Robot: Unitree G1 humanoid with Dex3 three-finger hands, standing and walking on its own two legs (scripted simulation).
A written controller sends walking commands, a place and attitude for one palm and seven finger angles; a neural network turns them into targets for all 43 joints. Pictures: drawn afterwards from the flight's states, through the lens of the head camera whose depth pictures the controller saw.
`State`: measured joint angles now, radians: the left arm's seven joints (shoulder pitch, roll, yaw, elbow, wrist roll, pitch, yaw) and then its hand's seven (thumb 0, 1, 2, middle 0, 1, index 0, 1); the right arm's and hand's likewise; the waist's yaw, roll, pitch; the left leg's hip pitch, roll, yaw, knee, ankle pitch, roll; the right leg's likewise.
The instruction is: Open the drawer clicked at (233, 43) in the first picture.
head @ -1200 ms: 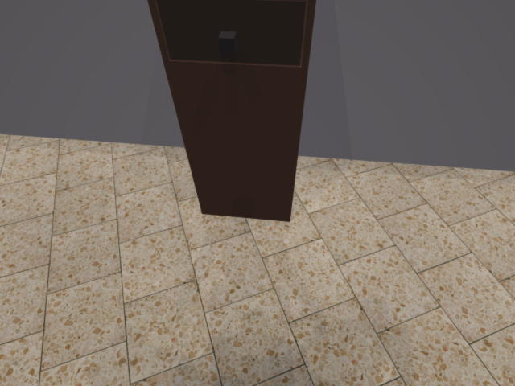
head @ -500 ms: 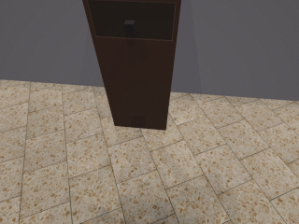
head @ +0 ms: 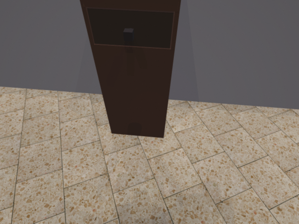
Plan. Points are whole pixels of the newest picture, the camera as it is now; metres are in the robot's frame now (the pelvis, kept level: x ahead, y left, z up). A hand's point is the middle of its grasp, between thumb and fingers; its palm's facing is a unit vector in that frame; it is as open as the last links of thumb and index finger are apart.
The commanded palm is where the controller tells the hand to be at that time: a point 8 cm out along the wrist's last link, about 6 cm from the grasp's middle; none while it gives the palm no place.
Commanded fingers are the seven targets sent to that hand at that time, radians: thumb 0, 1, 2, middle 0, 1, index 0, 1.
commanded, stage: take the last steps up to it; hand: left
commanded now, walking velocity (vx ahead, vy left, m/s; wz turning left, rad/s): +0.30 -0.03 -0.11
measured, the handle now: (129, 32) +0.88 +0.14 +0.11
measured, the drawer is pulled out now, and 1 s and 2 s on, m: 0.00 0.00 0.00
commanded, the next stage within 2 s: come to a stop and stand still in 0.88 s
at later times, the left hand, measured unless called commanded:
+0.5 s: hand out of the picture +0.09 +0.13 -0.17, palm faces +0.02 -0.99 -0.15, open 7.4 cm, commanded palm none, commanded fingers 0.00 0.90 0.90 -0.20 -0.30 -0.20 -0.30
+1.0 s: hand (113, 157) +0.39 +0.17 -0.18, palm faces -0.01 -0.98 -0.22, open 7.4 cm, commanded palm none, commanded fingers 0.00 0.90 0.90 -0.20 -0.30 -0.20 -0.30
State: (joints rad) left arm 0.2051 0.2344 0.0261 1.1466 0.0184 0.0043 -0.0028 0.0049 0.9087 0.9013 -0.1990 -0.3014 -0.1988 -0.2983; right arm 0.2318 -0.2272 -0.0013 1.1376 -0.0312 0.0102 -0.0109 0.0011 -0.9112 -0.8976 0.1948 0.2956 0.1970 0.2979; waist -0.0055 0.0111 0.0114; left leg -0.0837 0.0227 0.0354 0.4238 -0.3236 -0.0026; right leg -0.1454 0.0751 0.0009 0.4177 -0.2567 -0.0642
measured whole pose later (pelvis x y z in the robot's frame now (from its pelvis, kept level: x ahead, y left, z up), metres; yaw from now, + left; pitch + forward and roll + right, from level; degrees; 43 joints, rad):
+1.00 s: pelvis +0.31 -0.03 -0.02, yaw -2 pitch -1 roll +2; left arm 0.18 0.20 0.06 0.98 0.04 -0.04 -0.01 0.00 0.91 0.90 -0.20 -0.30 -0.19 -0.30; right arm 0.28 -0.18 -0.05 1.07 -0.03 0.01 -0.01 -0.01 -0.94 -0.90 0.20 0.30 0.20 0.30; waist 0.01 -0.03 0.07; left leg -0.29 0.03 0.07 0.63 -0.36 0.00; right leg -0.36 -0.08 -0.05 0.60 -0.27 0.00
